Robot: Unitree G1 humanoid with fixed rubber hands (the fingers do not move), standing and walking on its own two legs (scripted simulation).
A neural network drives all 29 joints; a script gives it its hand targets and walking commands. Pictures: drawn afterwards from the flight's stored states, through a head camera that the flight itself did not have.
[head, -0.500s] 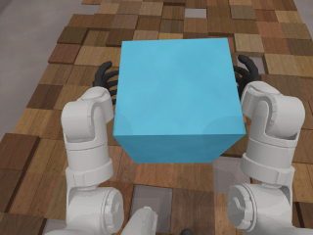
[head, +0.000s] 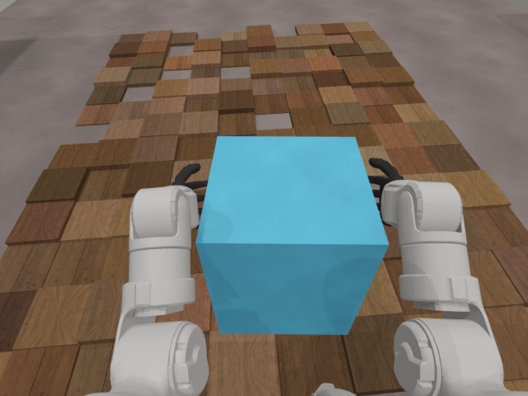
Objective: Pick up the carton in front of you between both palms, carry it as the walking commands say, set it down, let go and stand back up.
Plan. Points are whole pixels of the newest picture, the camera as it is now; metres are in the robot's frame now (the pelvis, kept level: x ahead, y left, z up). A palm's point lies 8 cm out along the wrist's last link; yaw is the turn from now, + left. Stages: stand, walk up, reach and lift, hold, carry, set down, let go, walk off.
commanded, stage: carry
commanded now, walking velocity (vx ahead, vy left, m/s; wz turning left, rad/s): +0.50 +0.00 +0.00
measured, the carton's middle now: (284, 239) +0.36 -0.02 +0.05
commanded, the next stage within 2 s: none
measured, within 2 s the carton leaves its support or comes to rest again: neither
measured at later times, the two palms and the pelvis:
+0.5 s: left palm (172, 66) +0.68 +0.18 +0.19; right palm (326, 60) +0.68 -0.12 +0.19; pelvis +0.31 +0.03 +0.03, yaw +1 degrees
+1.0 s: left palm (209, 50) +0.94 +0.13 +0.11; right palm (319, 45) +0.95 -0.16 +0.10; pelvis +0.63 -0.02 +0.02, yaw +2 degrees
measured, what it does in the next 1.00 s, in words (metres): walks ahead: left foot, then right foot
